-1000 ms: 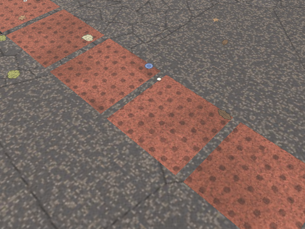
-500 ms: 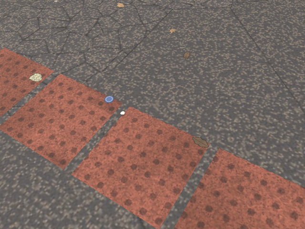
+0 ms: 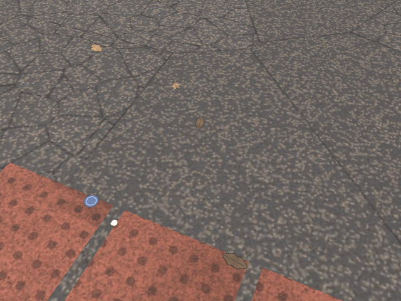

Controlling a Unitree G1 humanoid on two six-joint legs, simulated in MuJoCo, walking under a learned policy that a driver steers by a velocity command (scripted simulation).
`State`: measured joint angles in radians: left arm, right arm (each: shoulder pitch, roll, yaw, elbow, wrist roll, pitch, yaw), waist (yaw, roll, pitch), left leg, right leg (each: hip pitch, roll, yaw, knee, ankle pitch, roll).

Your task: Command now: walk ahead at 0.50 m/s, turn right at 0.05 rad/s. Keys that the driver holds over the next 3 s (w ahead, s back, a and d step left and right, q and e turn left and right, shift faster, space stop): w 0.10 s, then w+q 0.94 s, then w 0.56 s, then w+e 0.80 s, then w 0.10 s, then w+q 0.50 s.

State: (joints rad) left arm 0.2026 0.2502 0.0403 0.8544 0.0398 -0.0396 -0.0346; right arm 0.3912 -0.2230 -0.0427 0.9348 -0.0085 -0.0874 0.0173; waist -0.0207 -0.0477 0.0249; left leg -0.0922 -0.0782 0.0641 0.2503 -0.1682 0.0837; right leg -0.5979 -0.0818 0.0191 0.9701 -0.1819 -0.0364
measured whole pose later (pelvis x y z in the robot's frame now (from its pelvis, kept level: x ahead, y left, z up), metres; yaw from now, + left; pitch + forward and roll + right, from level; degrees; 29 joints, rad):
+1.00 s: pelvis +0.49 +0.07 -0.01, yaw +28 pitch +0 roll +0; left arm 0.19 0.25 0.05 0.80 0.04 -0.05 -0.01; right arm 0.28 -0.27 -0.08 0.86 0.00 -0.03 0.01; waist 0.00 -0.02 0.06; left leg -0.21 -0.14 0.02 0.39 -0.18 0.14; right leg -0.53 -0.12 0.02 1.14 -0.31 0.03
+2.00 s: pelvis +0.96 +0.34 -0.01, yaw +26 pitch +1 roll -1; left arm 0.37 0.27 0.06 0.91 0.01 -0.04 -0.01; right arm 0.14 -0.23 -0.02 0.79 -0.04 -0.07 0.00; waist 0.05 -0.03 0.04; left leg -0.32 0.01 0.09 0.48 -0.18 0.04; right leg -0.34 0.02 0.02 1.07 -0.38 -0.08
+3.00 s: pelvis +1.48 +0.45 -0.03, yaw +18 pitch +1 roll +0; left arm 0.39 0.23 0.02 0.98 0.02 -0.06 0.03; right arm 0.12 -0.23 -0.04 0.81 -0.04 -0.04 0.04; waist 0.02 0.00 0.05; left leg -0.44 -0.07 0.12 0.57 -0.15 0.16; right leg 0.05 0.01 -0.22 0.60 -0.44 -0.05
